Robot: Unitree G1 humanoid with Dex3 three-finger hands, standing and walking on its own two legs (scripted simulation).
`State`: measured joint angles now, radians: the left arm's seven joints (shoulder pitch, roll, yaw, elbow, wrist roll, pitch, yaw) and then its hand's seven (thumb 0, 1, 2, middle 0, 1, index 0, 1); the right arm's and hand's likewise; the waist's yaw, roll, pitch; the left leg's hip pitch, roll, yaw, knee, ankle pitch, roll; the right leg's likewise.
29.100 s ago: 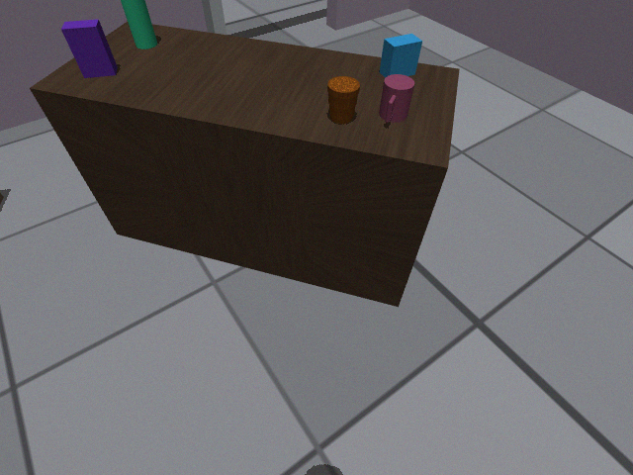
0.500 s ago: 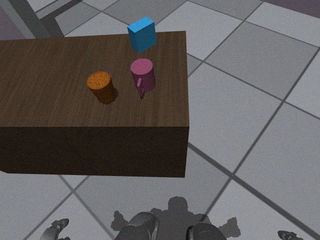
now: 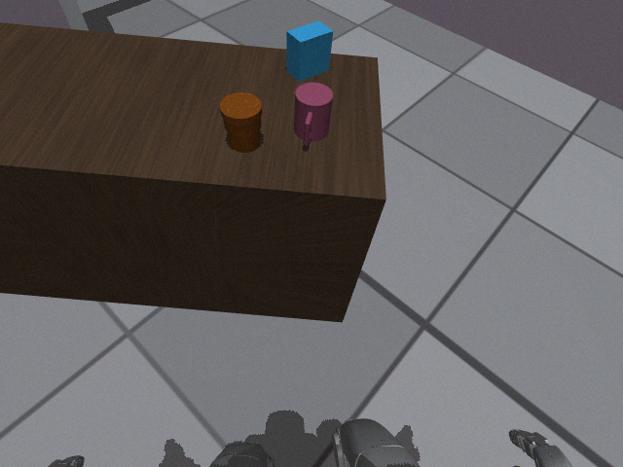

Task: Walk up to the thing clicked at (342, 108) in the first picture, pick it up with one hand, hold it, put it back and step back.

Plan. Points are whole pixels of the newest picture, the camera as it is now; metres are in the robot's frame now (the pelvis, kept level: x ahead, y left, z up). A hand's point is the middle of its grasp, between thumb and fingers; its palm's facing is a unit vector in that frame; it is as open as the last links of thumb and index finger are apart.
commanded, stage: step back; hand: left
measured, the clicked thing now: (242, 124) +0.71 +0.16 -0.06
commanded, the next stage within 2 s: none
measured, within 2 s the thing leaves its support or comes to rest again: neither
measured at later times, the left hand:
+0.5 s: hand out of the picture -0.02 +0.26 -0.14, palm faces -0.05 -0.89 -0.44, open 7.4 cm
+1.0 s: hand out of the picture -0.24 +0.25 -0.14, palm faces -0.10 -0.90 -0.42, open 7.4 cm
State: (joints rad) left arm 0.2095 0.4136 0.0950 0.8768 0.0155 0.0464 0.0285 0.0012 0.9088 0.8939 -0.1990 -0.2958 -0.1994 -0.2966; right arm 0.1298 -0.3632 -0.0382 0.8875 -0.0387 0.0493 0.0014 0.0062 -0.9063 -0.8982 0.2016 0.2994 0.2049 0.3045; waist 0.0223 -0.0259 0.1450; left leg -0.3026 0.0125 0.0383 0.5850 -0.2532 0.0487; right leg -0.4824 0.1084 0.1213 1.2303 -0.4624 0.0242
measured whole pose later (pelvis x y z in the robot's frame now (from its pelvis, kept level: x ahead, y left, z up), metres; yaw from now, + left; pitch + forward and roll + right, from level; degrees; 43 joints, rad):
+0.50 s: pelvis -0.16 +0.00 -0.01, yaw -2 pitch -1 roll +1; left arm 0.14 0.36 0.06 0.78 0.04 0.03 0.03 0.00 0.90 0.89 -0.20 -0.30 -0.20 -0.30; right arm 0.20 -0.42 -0.06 0.89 -0.01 0.06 -0.02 0.01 -0.91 -0.90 0.20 0.30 0.20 0.30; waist 0.00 0.02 0.16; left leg -0.34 -0.05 -0.08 0.89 -0.51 -0.02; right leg -0.37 -0.05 -0.01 0.67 -0.27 0.00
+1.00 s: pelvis -0.32 -0.01 -0.01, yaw -5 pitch -2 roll +2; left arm 0.19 0.35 0.05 0.89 0.04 0.04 0.00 0.00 0.91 0.89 -0.20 -0.30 -0.20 -0.30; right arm 0.11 -0.41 -0.04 0.85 -0.01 0.06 -0.03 0.01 -0.91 -0.90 0.20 0.30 0.20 0.30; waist 0.04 0.03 0.16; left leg -0.52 -0.09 -0.14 1.10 -0.50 0.00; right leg -0.30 0.00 0.03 0.66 -0.33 -0.03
